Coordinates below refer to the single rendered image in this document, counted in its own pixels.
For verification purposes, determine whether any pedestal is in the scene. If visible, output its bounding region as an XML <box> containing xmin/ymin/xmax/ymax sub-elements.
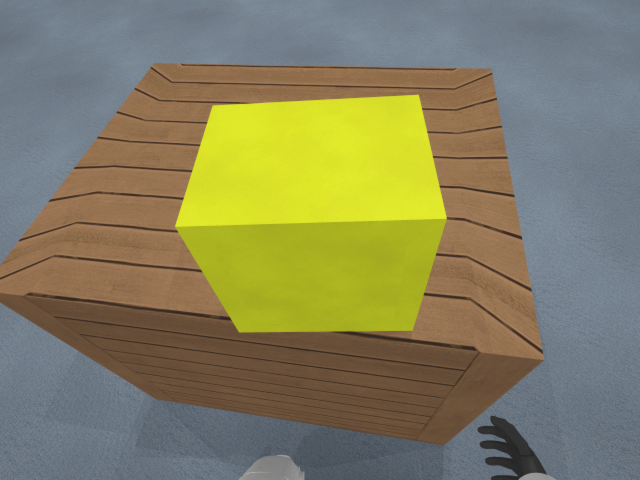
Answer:
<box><xmin>0</xmin><ymin>63</ymin><xmax>544</xmax><ymax>445</ymax></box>

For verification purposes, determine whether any carton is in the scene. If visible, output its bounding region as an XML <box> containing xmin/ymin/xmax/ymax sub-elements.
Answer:
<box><xmin>175</xmin><ymin>95</ymin><xmax>447</xmax><ymax>332</ymax></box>

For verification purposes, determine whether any robot left thigh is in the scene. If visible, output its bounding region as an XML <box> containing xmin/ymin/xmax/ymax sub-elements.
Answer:
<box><xmin>239</xmin><ymin>456</ymin><xmax>304</xmax><ymax>480</ymax></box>

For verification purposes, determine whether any robot right hand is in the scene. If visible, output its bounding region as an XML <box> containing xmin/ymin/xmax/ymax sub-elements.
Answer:
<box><xmin>478</xmin><ymin>416</ymin><xmax>547</xmax><ymax>480</ymax></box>

